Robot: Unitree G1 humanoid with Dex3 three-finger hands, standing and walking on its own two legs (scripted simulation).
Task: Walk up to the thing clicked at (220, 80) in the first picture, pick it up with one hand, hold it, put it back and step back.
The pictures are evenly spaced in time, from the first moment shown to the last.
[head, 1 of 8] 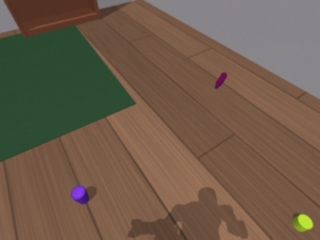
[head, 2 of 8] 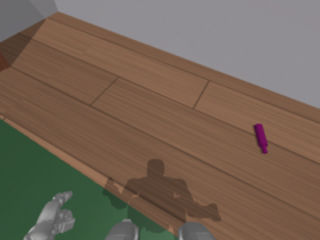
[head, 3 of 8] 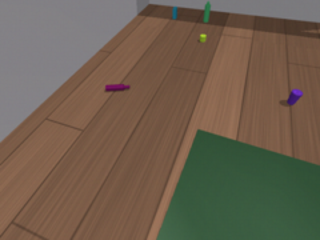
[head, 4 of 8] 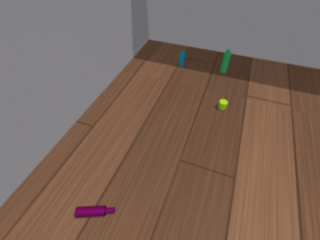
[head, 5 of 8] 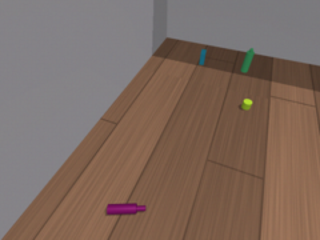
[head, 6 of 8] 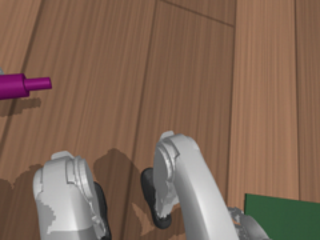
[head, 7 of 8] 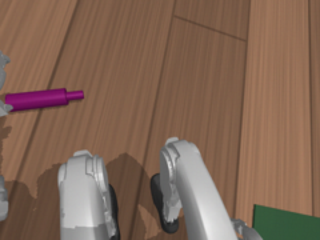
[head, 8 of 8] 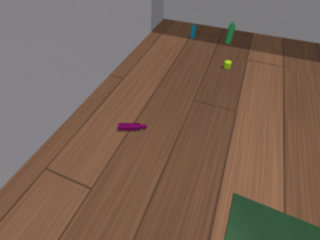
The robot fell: no
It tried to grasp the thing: yes
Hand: left
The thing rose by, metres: 0.68
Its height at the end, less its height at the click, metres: +0.00
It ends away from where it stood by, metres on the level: 0.01
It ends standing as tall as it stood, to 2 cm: yes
